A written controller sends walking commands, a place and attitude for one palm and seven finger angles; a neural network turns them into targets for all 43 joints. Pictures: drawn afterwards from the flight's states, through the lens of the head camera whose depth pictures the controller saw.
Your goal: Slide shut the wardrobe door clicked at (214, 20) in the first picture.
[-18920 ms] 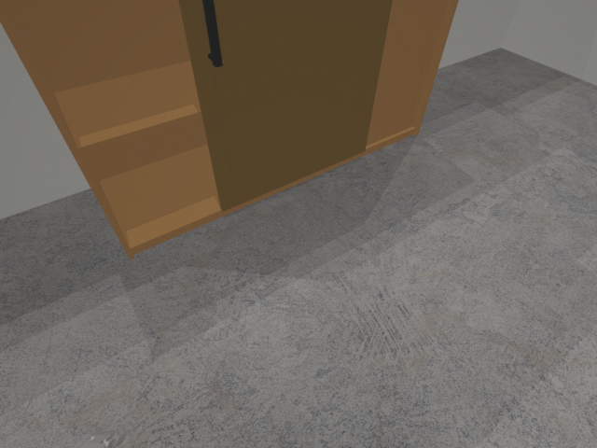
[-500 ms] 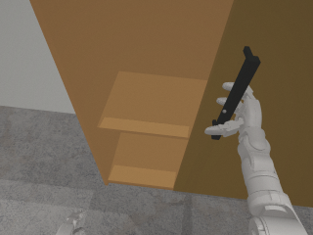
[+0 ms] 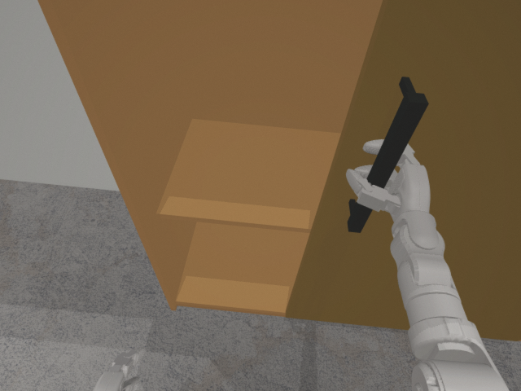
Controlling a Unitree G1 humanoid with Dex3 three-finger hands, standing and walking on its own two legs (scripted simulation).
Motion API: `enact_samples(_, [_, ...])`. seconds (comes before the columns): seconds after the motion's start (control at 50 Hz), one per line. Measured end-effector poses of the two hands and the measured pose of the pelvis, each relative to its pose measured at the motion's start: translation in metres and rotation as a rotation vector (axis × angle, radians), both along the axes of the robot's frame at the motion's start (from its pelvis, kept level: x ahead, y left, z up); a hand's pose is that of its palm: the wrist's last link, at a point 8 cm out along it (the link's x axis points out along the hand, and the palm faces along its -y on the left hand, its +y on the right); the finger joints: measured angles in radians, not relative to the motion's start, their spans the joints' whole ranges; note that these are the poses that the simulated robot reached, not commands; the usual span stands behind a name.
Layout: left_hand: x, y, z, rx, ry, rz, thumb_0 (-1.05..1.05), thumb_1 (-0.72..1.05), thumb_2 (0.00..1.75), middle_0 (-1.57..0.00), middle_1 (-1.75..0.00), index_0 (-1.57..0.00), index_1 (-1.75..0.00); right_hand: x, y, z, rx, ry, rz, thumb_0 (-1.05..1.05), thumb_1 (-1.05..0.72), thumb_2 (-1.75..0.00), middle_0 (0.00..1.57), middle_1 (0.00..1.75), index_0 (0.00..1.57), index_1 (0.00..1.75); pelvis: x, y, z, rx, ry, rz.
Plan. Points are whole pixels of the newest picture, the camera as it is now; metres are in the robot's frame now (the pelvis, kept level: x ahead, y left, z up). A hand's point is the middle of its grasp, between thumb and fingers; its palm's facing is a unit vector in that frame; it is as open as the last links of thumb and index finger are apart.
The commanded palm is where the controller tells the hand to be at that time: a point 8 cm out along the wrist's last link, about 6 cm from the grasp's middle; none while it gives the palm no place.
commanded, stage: grip the handle and tug to test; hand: right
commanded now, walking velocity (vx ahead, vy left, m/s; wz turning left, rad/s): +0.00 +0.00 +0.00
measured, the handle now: (376, 166) +0.46 -0.15 +0.12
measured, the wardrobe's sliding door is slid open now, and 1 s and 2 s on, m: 0.42 0.42 0.40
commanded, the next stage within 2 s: tug the door sideways, standing still in 0.86 s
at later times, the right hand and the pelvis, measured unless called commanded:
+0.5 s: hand (366, 183) +0.41 -0.12 +0.12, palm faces +0.03 +1.00 -0.01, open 5.5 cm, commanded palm +0.38 -0.17 +0.12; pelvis +0.00 +0.00 +0.00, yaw +0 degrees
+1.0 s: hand (366, 185) +0.41 -0.12 +0.12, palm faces +0.02 +1.00 -0.01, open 5.7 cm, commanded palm +0.38 -0.17 +0.12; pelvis +0.04 +0.00 +0.00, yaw +2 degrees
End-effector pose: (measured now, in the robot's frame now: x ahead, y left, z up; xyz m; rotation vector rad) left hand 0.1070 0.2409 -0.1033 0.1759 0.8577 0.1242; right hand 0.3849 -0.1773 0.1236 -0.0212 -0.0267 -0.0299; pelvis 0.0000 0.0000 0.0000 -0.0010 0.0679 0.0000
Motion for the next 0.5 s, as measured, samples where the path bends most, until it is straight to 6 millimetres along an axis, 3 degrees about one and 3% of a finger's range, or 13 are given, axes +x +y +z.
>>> enact_samples(0.14, [0.0012,0.0013,-0.0004,0.005,0.007,-0.006,0.01,0.91,0.9,-0.2,-0.3,-0.2,-0.3,0.0041,0.0005,-0.0011,-0.001,0.008,0.004,0.01,-0.7,-0.81,0.43,1.37,0.41,1.38,0.0002,0.0009,-0.0004,0.0,0.005,-0.004])
enact_samples(0.5, [-0.0029,0.0043,-0.0009,0.0,0.014,0.006,0.01,0.91,0.9,-0.2,-0.3,-0.2,-0.3,0.0037,0.002,-0.0016,0.007,0.004,-0.005,0.01,-0.72,-0.83,0.43,1.4,0.39,1.4,0.0021,0.0026,-0.0001,0.0,0.007,0.001])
